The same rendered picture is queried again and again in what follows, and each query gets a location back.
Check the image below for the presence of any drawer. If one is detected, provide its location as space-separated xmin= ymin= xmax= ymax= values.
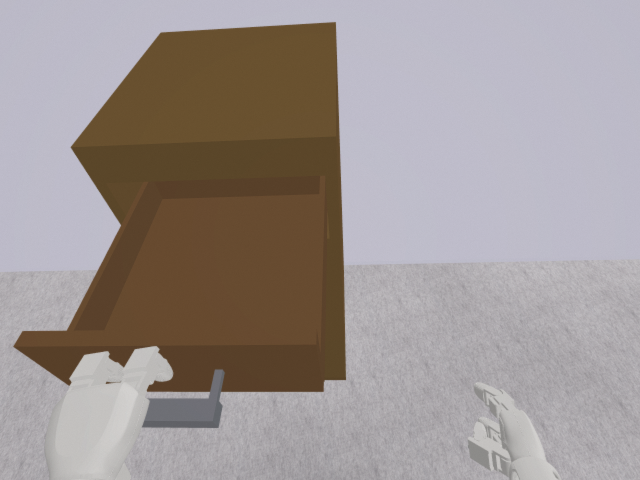
xmin=13 ymin=176 xmax=328 ymax=392

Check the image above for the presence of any right robot hand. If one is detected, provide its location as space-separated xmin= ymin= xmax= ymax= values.
xmin=468 ymin=382 xmax=547 ymax=477

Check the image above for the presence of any robot right forearm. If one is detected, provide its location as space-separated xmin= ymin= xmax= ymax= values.
xmin=509 ymin=457 xmax=561 ymax=480

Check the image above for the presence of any cabinet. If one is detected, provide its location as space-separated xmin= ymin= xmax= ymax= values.
xmin=71 ymin=22 xmax=346 ymax=380

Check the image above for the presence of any handle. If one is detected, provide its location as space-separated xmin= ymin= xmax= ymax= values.
xmin=142 ymin=369 xmax=225 ymax=428

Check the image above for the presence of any left robot hand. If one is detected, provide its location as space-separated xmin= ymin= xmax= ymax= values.
xmin=45 ymin=346 xmax=173 ymax=480

